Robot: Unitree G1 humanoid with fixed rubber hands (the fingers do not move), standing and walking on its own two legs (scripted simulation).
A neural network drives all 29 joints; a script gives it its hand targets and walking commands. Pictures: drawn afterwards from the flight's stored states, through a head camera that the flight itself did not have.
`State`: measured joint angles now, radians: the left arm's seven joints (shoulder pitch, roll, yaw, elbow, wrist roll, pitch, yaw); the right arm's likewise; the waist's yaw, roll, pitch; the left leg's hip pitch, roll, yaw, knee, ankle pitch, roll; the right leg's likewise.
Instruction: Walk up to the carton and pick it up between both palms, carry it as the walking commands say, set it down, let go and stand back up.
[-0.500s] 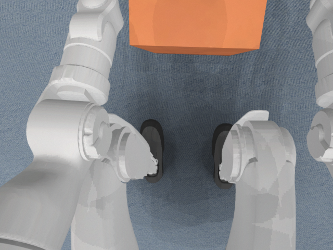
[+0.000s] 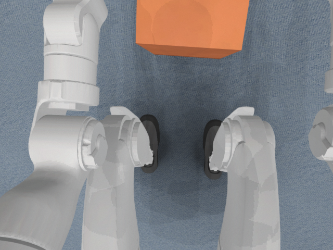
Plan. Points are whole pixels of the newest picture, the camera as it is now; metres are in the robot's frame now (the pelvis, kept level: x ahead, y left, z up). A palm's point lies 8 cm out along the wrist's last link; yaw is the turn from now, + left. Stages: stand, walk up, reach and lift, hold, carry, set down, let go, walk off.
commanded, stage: set down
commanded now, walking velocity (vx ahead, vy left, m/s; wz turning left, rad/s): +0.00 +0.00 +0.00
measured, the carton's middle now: (191, 5) +0.56 -0.04 -0.31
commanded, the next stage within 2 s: let go in 0.72 s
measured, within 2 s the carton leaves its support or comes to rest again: neither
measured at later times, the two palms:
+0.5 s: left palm out of the picture +0.57 +0.12 +0.04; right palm out of the picture +0.57 -0.25 +0.05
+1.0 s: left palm out of the picture +0.53 +0.14 +0.09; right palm out of the picture +0.54 -0.26 +0.11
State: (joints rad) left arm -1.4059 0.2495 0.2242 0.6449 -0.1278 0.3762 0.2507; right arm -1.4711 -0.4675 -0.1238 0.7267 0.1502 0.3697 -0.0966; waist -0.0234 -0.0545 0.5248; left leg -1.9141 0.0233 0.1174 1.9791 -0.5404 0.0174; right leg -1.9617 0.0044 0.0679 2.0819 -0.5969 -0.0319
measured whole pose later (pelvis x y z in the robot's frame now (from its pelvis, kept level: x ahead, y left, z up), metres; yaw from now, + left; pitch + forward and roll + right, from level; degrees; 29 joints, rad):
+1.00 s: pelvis +0.00 -0.01 +0.20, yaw -3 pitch +24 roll +6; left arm -1.17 0.29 0.26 0.47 -0.13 0.49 0.14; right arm -1.35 -0.47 -0.12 0.59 0.15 0.50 -0.07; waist -0.02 -0.06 0.52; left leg -1.31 0.00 0.11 1.19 -0.31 0.00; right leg -1.37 0.00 0.07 1.31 -0.37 -0.04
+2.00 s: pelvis +0.10 +0.01 +0.33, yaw -7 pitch -4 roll +2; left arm 0.28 0.29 0.00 0.31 -0.13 0.14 -0.09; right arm 0.19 -0.20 -0.09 0.39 0.07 0.14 0.05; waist 0.01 -0.04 0.13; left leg -0.22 -0.01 0.10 0.55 -0.26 0.01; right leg -0.27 0.01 0.07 0.64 -0.31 -0.01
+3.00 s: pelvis +0.13 +0.01 +0.33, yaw -7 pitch -3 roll +2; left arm 0.31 0.29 0.04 0.66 -0.05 -0.02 0.01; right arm 0.20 -0.25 -0.09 0.74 0.05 -0.01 0.02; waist 0.01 -0.04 -0.13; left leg -0.20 -0.01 0.10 0.55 -0.31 0.02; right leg -0.23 0.01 0.07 0.62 -0.34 -0.01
